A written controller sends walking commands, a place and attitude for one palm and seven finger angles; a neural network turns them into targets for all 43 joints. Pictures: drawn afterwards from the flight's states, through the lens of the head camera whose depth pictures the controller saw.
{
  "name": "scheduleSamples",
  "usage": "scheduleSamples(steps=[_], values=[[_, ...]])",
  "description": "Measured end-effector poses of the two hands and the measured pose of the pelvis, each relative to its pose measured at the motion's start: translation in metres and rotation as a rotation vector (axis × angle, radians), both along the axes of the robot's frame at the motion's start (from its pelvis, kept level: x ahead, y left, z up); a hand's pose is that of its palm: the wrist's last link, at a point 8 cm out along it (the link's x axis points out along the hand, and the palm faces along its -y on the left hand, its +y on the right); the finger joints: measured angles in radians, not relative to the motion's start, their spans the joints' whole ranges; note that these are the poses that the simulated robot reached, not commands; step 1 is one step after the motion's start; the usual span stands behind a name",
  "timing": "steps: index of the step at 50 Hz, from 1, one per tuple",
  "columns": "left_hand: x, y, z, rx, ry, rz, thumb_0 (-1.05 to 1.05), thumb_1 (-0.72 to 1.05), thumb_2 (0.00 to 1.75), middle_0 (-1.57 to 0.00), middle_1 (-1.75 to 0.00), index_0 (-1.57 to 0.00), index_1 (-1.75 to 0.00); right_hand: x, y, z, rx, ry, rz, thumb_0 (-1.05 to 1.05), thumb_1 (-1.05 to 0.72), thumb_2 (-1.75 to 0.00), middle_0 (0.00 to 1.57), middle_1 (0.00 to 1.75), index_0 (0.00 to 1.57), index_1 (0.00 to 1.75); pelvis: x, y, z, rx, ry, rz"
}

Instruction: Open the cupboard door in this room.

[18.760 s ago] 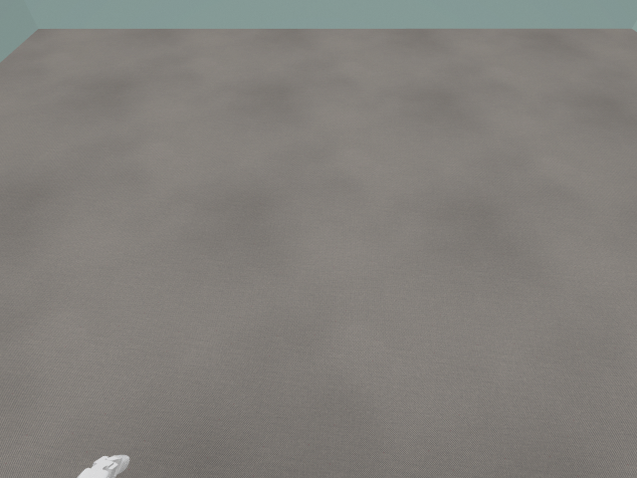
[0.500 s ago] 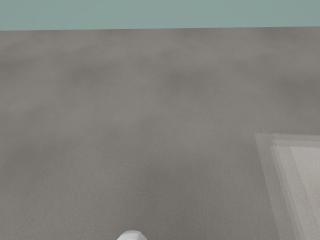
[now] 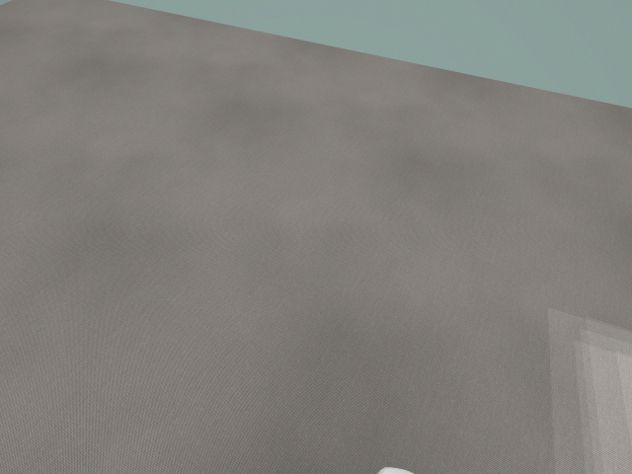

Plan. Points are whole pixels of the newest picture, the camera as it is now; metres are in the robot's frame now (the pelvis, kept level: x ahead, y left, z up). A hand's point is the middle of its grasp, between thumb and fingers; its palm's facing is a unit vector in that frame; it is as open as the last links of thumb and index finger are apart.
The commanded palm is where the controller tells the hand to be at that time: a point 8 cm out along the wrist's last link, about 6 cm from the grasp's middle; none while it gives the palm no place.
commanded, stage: turn or walk to find it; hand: left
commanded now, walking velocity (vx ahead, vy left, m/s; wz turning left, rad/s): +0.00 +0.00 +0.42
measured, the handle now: out of the picture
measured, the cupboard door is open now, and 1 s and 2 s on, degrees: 0 0 0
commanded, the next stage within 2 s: none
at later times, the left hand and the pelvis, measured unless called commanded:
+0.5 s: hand out of the picture -0.03 +0.17 -0.16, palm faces +0.26 -0.93 -0.24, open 7.4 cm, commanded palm none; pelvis -0.03 -0.03 +0.00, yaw +14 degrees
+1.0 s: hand out of the picture -0.04 +0.20 -0.16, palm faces +0.43 -0.86 -0.27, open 7.4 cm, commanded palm none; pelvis -0.05 -0.03 -0.01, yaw +25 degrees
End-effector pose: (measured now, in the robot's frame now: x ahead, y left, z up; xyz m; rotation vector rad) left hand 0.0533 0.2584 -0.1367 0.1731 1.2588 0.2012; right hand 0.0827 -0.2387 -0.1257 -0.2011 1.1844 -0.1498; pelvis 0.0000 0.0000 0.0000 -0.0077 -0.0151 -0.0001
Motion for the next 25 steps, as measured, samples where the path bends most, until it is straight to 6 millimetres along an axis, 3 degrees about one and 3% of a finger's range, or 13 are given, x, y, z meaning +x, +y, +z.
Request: scheduleSamples(steps=[6, 9, 18, 25], values=[[0.011, -0.023, 0.009, 0.021, -0.075, 0.002, 0.01, 0.91, 0.90, -0.20, -0.30, -0.20, -0.30, -0.015, -0.017, -0.018, 0.034, 0.039, 0.006, 0.00, -0.90, -0.90, 0.20, 0.30, 0.21, 0.30, -0.009, -0.018, -0.005, 0.015, 0.010, 0.052], [0.006, -0.037, 0.012, 0.041, -0.111, 0.013, 0.01, 0.91, 0.90, -0.20, -0.30, -0.20, -0.30, -0.023, -0.030, -0.031, 0.051, 0.066, 0.012, 0.00, -0.90, -0.90, 0.20, 0.30, 0.20, 0.30, -0.013, -0.030, -0.011, 0.015, 0.007, 0.084], [-0.049, -0.057, 0.019, 0.031, -0.051, 0.117, 0.01, 0.90, 0.89, -0.21, -0.30, -0.20, -0.30, -0.033, -0.051, -0.026, 0.034, 0.151, 0.075, 0.00, -0.90, -0.90, 0.20, 0.30, 0.20, 0.30, -0.022, -0.040, 0.000, 0.040, 0.002, 0.176], [-0.098, -0.044, 0.006, 0.003, 0.004, 0.217, 0.01, 0.90, 0.89, -0.21, -0.30, -0.20, -0.30, -0.017, -0.032, -0.019, -0.007, 0.170, 0.175, 0.00, -0.91, -0.90, 0.20, 0.30, 0.20, 0.30, -0.030, -0.028, -0.002, 0.037, 0.011, 0.243]])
